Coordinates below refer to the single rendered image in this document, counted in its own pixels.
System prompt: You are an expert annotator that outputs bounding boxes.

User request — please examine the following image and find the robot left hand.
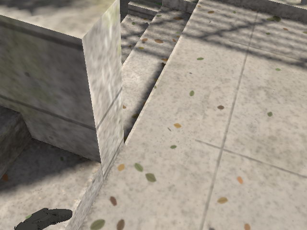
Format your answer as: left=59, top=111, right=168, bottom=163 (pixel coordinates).
left=14, top=208, right=73, bottom=230

